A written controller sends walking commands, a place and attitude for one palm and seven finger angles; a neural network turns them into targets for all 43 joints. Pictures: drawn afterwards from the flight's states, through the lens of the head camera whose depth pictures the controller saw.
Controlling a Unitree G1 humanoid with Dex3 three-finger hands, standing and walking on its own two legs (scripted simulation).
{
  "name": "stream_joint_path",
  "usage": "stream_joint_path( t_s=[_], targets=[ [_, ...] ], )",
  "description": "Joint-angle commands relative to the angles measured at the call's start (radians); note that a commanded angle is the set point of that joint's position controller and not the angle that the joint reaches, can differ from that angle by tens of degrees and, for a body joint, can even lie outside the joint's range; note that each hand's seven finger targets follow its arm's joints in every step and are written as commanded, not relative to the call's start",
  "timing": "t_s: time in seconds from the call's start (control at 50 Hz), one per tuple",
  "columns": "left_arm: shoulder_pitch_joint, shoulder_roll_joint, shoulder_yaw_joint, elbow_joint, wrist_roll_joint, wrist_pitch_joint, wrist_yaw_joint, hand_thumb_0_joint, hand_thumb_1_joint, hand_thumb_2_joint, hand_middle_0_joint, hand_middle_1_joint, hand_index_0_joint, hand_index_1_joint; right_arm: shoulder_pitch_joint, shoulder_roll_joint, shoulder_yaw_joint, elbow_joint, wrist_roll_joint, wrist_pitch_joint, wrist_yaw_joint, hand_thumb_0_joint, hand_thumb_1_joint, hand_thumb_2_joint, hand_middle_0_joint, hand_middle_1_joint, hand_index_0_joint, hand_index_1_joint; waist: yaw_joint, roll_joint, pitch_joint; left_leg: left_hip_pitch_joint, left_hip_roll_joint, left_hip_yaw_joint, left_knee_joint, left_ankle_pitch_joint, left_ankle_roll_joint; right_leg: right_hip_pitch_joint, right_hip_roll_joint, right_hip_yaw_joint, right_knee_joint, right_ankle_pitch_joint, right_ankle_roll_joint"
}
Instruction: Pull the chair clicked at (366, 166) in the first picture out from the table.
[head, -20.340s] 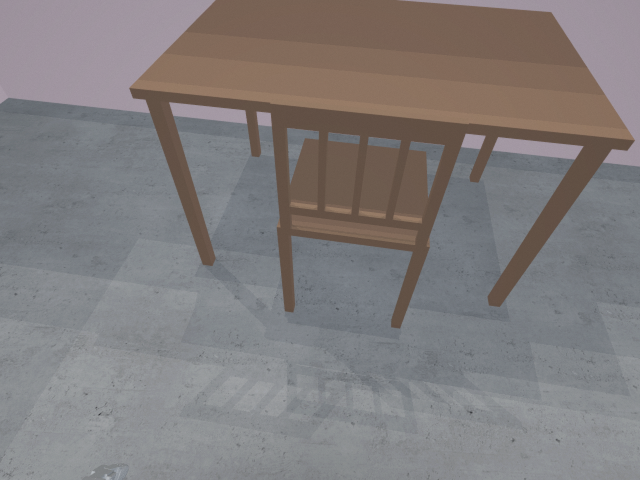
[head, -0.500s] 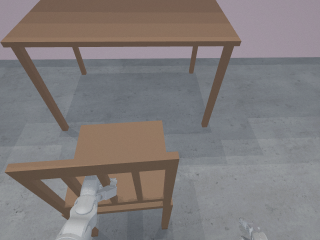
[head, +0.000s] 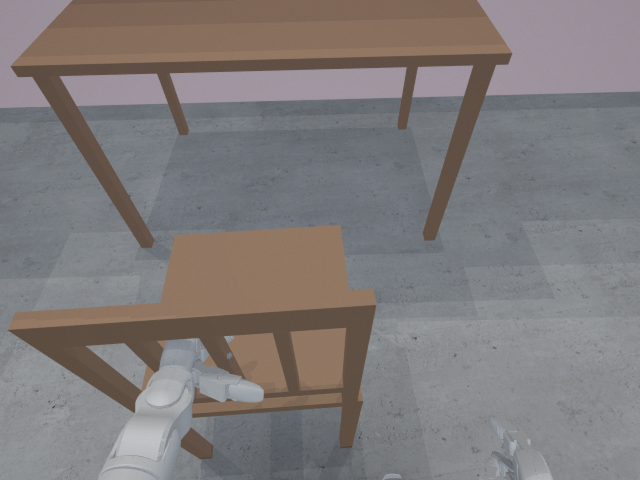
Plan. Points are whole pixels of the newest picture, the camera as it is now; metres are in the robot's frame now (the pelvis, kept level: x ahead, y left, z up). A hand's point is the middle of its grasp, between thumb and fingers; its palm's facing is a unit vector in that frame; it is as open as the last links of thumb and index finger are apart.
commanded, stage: open the thumb and straighten the fingers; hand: left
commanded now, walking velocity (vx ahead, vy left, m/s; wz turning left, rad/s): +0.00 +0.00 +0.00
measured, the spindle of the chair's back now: (227, 364) +0.29 +0.14 -0.08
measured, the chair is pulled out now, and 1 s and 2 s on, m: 0.58 0.58 0.58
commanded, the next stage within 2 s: draw the fingers out of the gap in 0.18 s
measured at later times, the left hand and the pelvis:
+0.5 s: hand (220, 392) +0.24 +0.14 -0.05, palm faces +0.01 -0.99 -0.16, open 17.4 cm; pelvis +0.02 +0.00 -0.01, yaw +1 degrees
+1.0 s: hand (206, 463) +0.16 +0.14 -0.04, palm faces +0.03 -0.99 -0.15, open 17.5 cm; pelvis +0.01 +0.00 -0.03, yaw +2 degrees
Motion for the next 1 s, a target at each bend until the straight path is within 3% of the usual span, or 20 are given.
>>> stream_joint_path(
  t_s=[0.0,0.04,0.06,0.08,0.12,0.2,0.24,0.26,0.28,0.34,0.46,0.48,0.52,0.54,0.58,0.6,0.7,0.76,0.88,0.98],
  targets=[
    [-0.184,0.126,0.053,-0.229,0.004,-0.034,0.005,0.0,-0.55,0.2,-0.025,-0.073,-0.025,-0.073,-0.038,-0.139,-0.05,-0.159,-0.005,-0.046,-0.016,0.0,-0.9,-0.9,0.2,0.3,0.2,0.3,-0.002,-0.045,-0.236,0.036,0.004,0.025,-0.103,0.228,0.033,0.184,-0.012,-0.037,-0.093,0.2,-0.013],
    [-0.16,0.148,0.073,-0.254,0.0,-0.03,0.006,0.0,-0.55,0.2,0.0,0.0,0.0,0.0,-0.035,-0.14,-0.052,-0.165,-0.006,-0.048,-0.019,0.0,-0.9,-0.9,0.2,0.3,0.2,0.3,0.003,-0.038,-0.254,0.039,0.004,0.026,-0.093,0.251,0.034,0.202,-0.012,-0.033,-0.091,0.228,-0.016],
    [-0.167,0.114,0.04,-0.281,0.0,-0.031,0.006,0.0,-0.55,0.2,0.0,0.0,0.0,0.0,-0.033,-0.133,-0.051,-0.168,-0.006,-0.051,-0.019,0.0,-0.9,-0.9,0.2,0.3,0.2,0.3,-0.007,-0.039,-0.263,0.05,0.004,0.028,-0.087,0.264,0.034,0.2,-0.013,-0.036,-0.086,0.247,-0.013],
    [-0.129,0.111,0.044,-0.285,-0.001,-0.03,0.006,0.0,-0.55,0.2,0.0,0.0,0.0,0.0,-0.032,-0.133,-0.052,-0.168,-0.007,-0.054,-0.018,0.0,-0.9,-0.9,0.2,0.3,0.2,0.3,-0.002,-0.025,-0.265,0.054,0.005,0.027,-0.082,0.28,0.032,0.198,-0.013,-0.039,-0.08,0.261,-0.015],
    [-0.098,0.1,0.03,-0.29,-0.002,-0.022,0.004,0.0,-0.55,0.2,0.0,0.0,0.0,0.0,-0.029,-0.135,-0.051,-0.171,-0.008,-0.056,-0.018,0.0,-0.9,-0.9,0.2,0.3,0.2,0.3,-0.01,-0.053,-0.255,0.042,0.005,0.025,-0.072,0.292,0.033,0.193,-0.012,-0.043,-0.074,0.283,-0.012],
    [-0.127,0.104,0.018,-0.322,0.002,-0.007,0.002,0.0,-0.55,0.2,0.0,0.0,0.0,0.0,-0.029,-0.137,-0.05,-0.172,-0.008,-0.058,-0.021,0.0,-0.9,-0.9,0.2,0.3,0.2,0.3,-0.019,-0.036,-0.242,0.041,0.003,0.022,-0.062,0.272,0.035,0.167,-0.013,-0.043,-0.073,0.261,-0.011],
    [-0.1,0.131,0.044,-0.35,0.001,-0.005,0.008,0.0,-0.55,0.2,0.0,0.0,0.0,0.0,-0.027,-0.141,-0.052,-0.178,-0.009,-0.062,-0.025,0.0,-0.9,-0.9,0.2,0.3,0.2,0.3,-0.008,-0.048,-0.265,0.039,0.003,0.02,-0.059,0.293,0.035,0.19,-0.013,-0.045,-0.067,0.281,-0.016],
    [-0.003,0.154,0.086,-0.278,0.007,-0.001,0.008,0.0,-0.55,0.2,0.0,0.0,0.0,0.0,-0.022,-0.141,-0.052,-0.175,-0.013,-0.059,-0.024,0.0,-0.9,-0.9,0.2,0.3,0.2,0.3,0.007,-0.055,-0.237,0.011,0.001,0.022,-0.052,0.295,0.031,0.182,-0.014,-0.049,-0.053,0.289,-0.017],
    [0.057,0.119,0.056,-0.312,0.007,-0.005,0.002,0.0,-0.55,0.2,0.0,0.0,0.0,0.0,-0.023,-0.135,-0.051,-0.189,-0.013,-0.058,-0.019,0.0,-0.9,-0.9,0.2,0.3,0.2,0.3,0.014,-0.065,-0.256,0.008,0.0,0.025,-0.049,0.309,0.03,0.193,-0.016,-0.05,-0.045,0.311,-0.017],
    [0.145,0.11,0.027,-0.398,0.01,-0.005,-0.002,0.0,-0.55,0.2,0.0,0.0,0.0,0.0,-0.034,-0.133,-0.051,-0.221,-0.009,-0.061,-0.014,0.0,-0.9,-0.9,0.2,0.3,0.2,0.3,0.017,-0.031,-0.258,0.003,0.001,0.027,-0.038,0.318,0.03,0.195,-0.019,-0.048,-0.039,0.32,-0.021],
    [0.247,0.104,-0.01,-0.579,0.015,-0.014,0.023,0.0,-0.55,0.2,0.0,0.0,0.0,0.0,-0.026,-0.126,-0.05,-0.246,-0.011,-0.082,-0.026,0.0,-0.9,-0.9,0.2,0.3,0.2,0.3,0.001,-0.039,-0.261,0.003,-0.001,0.017,-0.01,0.301,0.034,0.159,-0.017,-0.054,-0.022,0.291,-0.016],
    [0.277,0.122,0.008,-0.595,0.014,-0.016,0.027,0.0,-0.55,0.2,0.0,0.0,0.0,0.0,-0.022,-0.126,-0.051,-0.247,-0.011,-0.086,-0.029,0.0,-0.9,-0.9,0.2,0.3,0.2,0.3,0.003,-0.039,-0.262,-0.005,-0.004,0.017,-0.003,0.302,0.034,0.16,-0.017,-0.054,-0.017,0.297,-0.016],
    [0.322,0.098,-0.023,-0.609,0.021,-0.014,0.026,0.0,-0.55,0.2,0.0,0.0,0.0,0.0,-0.024,-0.123,-0.047,-0.252,-0.011,-0.091,-0.031,0.0,-0.9,-0.9,0.2,0.3,0.2,0.3,-0.003,-0.048,-0.23,-0.023,-0.006,0.013,0.005,0.287,0.035,0.134,-0.016,-0.058,-0.012,0.278,-0.014],
    [0.32,0.115,-0.015,-0.617,0.025,-0.011,0.026,0.0,-0.55,0.2,0.0,0.0,0.0,0.0,-0.022,-0.127,-0.048,-0.249,-0.012,-0.093,-0.034,0.0,-0.9,-0.9,0.2,0.3,0.2,0.3,-0.007,-0.046,-0.221,-0.027,-0.004,0.012,0.01,0.282,0.037,0.123,-0.015,-0.057,-0.014,0.272,-0.016],
    [0.382,0.124,-0.002,-0.637,0.027,-0.011,0.026,0.0,-0.55,0.2,0.0,0.0,0.0,0.0,-0.026,-0.12,-0.049,-0.255,-0.011,-0.095,-0.037,0.0,-0.9,-0.9,0.2,0.3,0.2,0.3,0.005,-0.039,-0.232,-0.027,-0.007,0.01,0.015,0.273,0.035,0.121,-0.016,-0.059,-0.003,0.255,-0.016],
    [0.4,0.1,-0.033,-0.657,0.029,-0.007,0.022,0.0,-0.55,0.2,0.0,0.0,0.0,0.0,-0.029,-0.119,-0.045,-0.263,-0.012,-0.097,-0.037,0.0,-0.9,-0.9,0.2,0.3,0.2,0.3,0.001,-0.041,-0.226,-0.031,-0.01,0.008,0.017,0.268,0.036,0.113,-0.016,-0.06,-0.003,0.246,-0.015],
    [0.499,0.089,-0.052,-0.717,0.036,0.007,0.024,0.0,-0.55,0.2,0.0,0.0,0.0,0.0,-0.041,-0.108,-0.043,-0.286,-0.01,-0.097,-0.041,0.0,-0.9,-0.9,0.2,0.3,0.2,0.3,0.008,-0.024,-0.203,-0.046,-0.01,0.001,0.024,0.236,0.035,0.083,-0.014,-0.066,0.005,0.193,-0.017],
    [0.558,0.087,-0.056,-0.745,0.037,0.015,0.026,0.0,-0.55,0.2,0.0,0.0,0.0,0.0,-0.046,-0.105,-0.044,-0.297,-0.01,-0.097,-0.046,0.0,-0.9,-0.9,0.2,0.3,0.2,0.3,0.008,-0.057,-0.196,-0.067,-0.012,-0.002,0.034,0.219,0.036,0.081,-0.012,-0.065,0.007,0.18,-0.016],
    [0.608,0.115,-0.041,-0.807,0.045,0.008,0.027,0.0,-0.55,0.2,0.0,0.0,0.0,0.0,-0.05,-0.098,-0.043,-0.311,-0.012,-0.096,-0.053,0.0,-0.9,-0.9,0.2,0.3,0.2,0.3,0.01,-0.033,-0.173,-0.1,-0.015,-0.007,0.046,0.162,0.037,0.046,-0.01,-0.063,0.012,0.103,-0.018],
    [0.708,0.086,-0.078,-0.853,0.045,-0.002,0.02,0.0,-0.55,0.2,0.0,0.0,0.0,0.0,-0.054,-0.089,-0.046,-0.324,-0.008,-0.103,-0.055,0.0,-0.9,-0.9,0.2,0.3,0.2,0.3,0.013,-0.013,-0.184,-0.098,-0.015,-0.012,0.056,0.168,0.037,0.031,-0.01,-0.068,0.023,0.097,-0.02]
  ],
)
